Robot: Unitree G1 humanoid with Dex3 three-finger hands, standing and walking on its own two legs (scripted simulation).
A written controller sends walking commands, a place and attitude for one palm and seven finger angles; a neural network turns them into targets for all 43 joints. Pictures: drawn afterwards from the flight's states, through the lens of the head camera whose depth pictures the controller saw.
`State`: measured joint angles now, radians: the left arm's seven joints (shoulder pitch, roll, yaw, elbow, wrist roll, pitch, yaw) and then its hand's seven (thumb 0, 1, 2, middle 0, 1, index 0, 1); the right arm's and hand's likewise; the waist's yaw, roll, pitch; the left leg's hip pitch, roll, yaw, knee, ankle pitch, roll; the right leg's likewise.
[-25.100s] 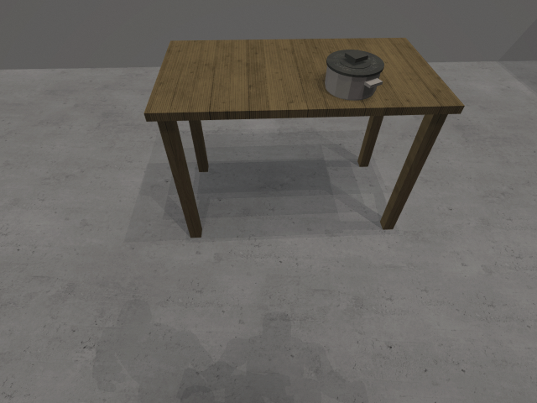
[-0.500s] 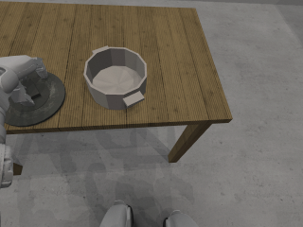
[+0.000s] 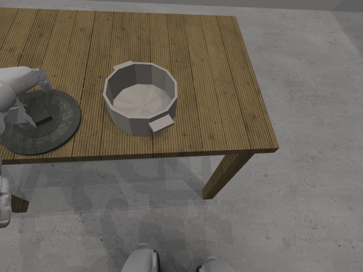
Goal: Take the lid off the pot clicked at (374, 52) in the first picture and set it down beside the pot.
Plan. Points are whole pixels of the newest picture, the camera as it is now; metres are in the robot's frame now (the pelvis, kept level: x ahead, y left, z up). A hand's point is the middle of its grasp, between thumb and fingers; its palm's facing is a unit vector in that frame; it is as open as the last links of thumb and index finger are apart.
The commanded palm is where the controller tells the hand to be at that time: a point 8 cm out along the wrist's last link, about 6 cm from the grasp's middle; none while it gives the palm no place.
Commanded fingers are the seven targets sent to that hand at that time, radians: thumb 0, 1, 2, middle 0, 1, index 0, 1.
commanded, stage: raise the empty hand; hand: left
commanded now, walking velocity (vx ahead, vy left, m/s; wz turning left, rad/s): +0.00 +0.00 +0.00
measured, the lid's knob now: (36, 114) +0.47 +0.33 -0.01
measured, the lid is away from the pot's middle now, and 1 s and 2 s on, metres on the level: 0.25 0.25 0.25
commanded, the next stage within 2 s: draw the hand back to the body in 1.08 s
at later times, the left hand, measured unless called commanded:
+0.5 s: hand (11, 88) +0.46 +0.32 +0.10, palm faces -0.43 -0.10 -0.90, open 11.0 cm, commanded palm +0.48 +0.32 +0.17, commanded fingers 0.00 0.03 0.55 -0.32 -0.92 -0.32 -0.92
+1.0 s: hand out of the picture +0.46 +0.32 +0.15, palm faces -0.39 -0.10 -0.92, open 11.0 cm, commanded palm +0.48 +0.32 +0.22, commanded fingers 0.00 0.03 0.55 -0.32 -0.92 -0.32 -0.92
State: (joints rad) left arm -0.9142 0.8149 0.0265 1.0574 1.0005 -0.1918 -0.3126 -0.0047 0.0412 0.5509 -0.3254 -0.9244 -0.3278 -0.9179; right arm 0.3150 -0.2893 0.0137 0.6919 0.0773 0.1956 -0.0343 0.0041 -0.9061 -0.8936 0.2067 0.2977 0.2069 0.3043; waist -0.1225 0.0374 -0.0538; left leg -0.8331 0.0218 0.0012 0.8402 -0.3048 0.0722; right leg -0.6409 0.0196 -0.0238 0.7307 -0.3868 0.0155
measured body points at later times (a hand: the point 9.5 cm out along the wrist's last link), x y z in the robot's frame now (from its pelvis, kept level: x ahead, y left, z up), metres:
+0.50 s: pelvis +0.01 +0.00 +0.02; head +0.10 +0.02 +0.46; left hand +0.48 +0.32 +0.15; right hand +0.04 -0.28 -0.10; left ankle +0.05 +0.07 -0.70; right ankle -0.02 -0.16 -0.70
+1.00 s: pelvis +0.01 +0.00 +0.03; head +0.09 +0.01 +0.47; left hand +0.47 +0.32 +0.21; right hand +0.07 -0.28 -0.10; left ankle +0.05 +0.07 -0.70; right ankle -0.02 -0.16 -0.70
